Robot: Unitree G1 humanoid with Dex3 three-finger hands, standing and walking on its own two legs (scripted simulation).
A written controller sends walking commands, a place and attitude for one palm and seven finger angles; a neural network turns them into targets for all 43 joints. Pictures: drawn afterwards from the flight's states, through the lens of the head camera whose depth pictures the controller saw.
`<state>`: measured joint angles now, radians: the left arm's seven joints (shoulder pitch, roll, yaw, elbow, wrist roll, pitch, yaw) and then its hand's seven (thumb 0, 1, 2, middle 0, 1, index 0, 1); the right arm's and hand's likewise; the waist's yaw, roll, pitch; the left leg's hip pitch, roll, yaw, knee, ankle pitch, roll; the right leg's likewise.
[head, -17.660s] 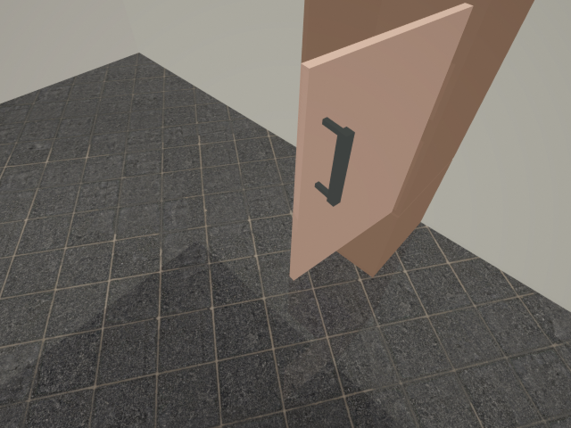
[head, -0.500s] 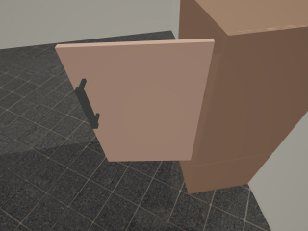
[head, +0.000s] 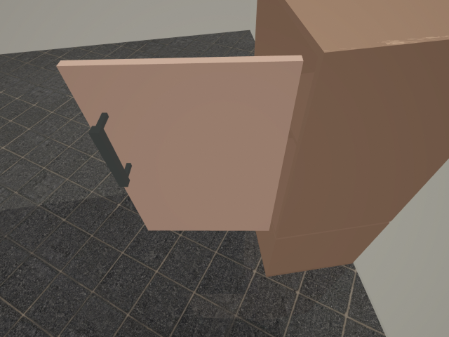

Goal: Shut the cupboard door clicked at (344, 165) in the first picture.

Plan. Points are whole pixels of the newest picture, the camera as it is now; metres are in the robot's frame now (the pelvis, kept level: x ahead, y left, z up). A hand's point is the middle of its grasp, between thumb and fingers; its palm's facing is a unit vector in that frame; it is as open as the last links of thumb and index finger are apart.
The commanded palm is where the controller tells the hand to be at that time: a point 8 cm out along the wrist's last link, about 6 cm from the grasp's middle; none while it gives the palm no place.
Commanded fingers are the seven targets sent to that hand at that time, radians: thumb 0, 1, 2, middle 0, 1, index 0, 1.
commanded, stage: come to a stop and stand still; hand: left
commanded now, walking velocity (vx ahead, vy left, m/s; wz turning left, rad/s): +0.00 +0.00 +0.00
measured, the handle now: (114, 152) +0.44 +0.25 +0.07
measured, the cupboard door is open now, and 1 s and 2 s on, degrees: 81 81 81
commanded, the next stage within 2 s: look again from close up in 0.62 s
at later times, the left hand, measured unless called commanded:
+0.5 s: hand out of the picture +0.02 +0.16 -0.17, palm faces +0.02 -0.97 -0.23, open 7.4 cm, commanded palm none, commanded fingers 0.00 0.90 0.90 -0.20 -0.30 -0.20 -0.30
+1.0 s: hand out of the picture +0.02 +0.15 -0.17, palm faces +0.04 -0.98 -0.21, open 7.4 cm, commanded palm none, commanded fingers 0.00 0.90 0.90 -0.20 -0.30 -0.20 -0.30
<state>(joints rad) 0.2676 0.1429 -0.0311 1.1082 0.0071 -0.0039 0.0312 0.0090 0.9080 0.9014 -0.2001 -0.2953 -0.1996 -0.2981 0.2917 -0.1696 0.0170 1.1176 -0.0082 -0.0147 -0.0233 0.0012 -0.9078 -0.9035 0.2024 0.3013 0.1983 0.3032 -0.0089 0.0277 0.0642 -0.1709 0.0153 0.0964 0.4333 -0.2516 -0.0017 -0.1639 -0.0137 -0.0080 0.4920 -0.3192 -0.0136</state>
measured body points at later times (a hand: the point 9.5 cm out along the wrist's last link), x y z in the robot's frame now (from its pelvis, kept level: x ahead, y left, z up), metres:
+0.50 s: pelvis +0.02 -0.02 +0.00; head +0.05 -0.04 +0.45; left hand +0.02 +0.21 -0.15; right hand +0.04 -0.24 -0.17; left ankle -0.01 +0.12 -0.74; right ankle -0.04 -0.11 -0.74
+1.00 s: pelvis +0.02 -0.03 +0.00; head +0.04 -0.04 +0.45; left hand +0.02 +0.20 -0.15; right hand +0.03 -0.24 -0.17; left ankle -0.01 +0.12 -0.74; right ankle -0.04 -0.11 -0.74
